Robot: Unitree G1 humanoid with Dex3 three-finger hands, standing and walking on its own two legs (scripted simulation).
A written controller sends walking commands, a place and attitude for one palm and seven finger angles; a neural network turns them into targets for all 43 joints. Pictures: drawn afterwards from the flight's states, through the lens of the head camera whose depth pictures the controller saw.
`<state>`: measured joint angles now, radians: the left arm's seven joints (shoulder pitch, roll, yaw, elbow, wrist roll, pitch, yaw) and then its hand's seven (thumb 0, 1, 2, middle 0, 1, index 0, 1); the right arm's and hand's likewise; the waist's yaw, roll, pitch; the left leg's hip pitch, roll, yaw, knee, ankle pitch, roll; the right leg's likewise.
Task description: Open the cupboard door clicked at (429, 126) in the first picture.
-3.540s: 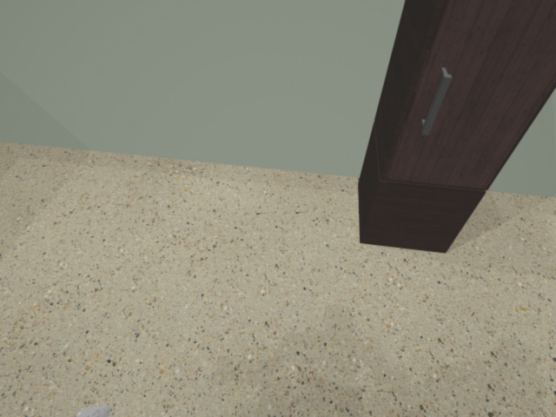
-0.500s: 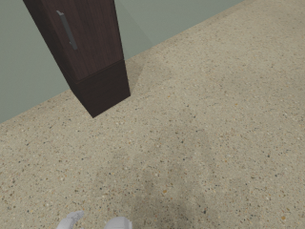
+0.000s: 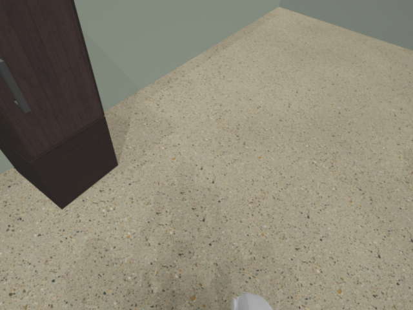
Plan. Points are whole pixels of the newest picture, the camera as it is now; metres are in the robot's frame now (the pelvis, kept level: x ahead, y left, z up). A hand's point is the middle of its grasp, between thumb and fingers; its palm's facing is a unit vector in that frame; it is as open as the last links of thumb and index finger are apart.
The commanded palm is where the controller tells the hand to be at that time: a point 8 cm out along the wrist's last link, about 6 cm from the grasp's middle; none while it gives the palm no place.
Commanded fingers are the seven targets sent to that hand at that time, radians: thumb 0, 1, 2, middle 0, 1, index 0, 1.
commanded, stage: walk to a spot facing it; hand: left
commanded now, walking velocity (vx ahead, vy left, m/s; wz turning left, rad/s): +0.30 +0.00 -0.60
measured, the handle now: (9, 85) +0.69 +0.65 -0.03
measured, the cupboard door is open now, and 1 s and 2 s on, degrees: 0 0 0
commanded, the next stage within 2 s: turn to face it in 1.02 s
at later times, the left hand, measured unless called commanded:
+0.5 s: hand (173, 230) +0.34 +0.10 -0.18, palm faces -0.27 -0.94 -0.20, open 7.4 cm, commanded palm none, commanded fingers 0.00 0.90 0.90 -0.20 -0.30 -0.20 -0.30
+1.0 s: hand (190, 161) +0.59 +0.07 -0.18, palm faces -0.44 -0.88 -0.19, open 7.4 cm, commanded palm none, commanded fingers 0.00 0.90 0.90 -0.20 -0.30 -0.20 -0.30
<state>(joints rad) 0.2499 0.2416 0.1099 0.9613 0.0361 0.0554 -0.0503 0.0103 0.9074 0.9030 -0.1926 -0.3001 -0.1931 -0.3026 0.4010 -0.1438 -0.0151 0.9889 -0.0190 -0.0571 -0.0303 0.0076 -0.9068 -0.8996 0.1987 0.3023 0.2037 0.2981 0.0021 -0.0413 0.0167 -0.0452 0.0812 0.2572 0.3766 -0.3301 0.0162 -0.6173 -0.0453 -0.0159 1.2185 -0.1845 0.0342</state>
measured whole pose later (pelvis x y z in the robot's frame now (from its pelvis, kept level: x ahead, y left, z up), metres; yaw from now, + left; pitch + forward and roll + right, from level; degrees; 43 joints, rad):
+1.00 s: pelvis +0.44 -0.08 -0.01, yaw -31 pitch +0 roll -1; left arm 0.23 0.22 0.11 0.95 0.02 0.04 -0.04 0.01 0.91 0.90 -0.19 -0.30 -0.19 -0.30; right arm 0.25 -0.18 -0.05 0.98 -0.03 -0.04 -0.03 0.00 -0.94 -0.90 0.20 0.30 0.21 0.30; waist 0.01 -0.02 0.07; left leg -0.17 0.14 0.29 0.48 -0.30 -0.01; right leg -0.57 -0.09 -0.09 1.06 -0.31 0.03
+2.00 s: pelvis +0.50 -0.20 -0.01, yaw -13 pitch +0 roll +2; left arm 0.18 0.19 0.06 0.89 0.02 0.02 0.02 0.01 0.91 0.90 -0.19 -0.30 -0.20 -0.30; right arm 0.20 -0.28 -0.11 0.93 -0.03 0.08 0.01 0.01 -0.91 -0.90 0.20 0.30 0.20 0.30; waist -0.02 0.05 0.05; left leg -0.49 -0.04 -0.05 0.94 -0.44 -0.03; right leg -0.27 -0.06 -0.10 0.59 -0.32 -0.02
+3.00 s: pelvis +0.47 -0.23 +0.00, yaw +25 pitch -2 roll +3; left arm 0.19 0.17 0.03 0.87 0.02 0.02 0.02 0.01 0.90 0.90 -0.20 -0.30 -0.20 -0.30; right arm 0.22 -0.27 -0.10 0.95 -0.02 0.09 0.03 0.01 -0.91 -0.90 0.20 0.30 0.20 0.30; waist -0.04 0.03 0.07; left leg -0.49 0.02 0.01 1.15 -0.38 -0.07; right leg -0.20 -0.12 -0.20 0.52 -0.29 -0.02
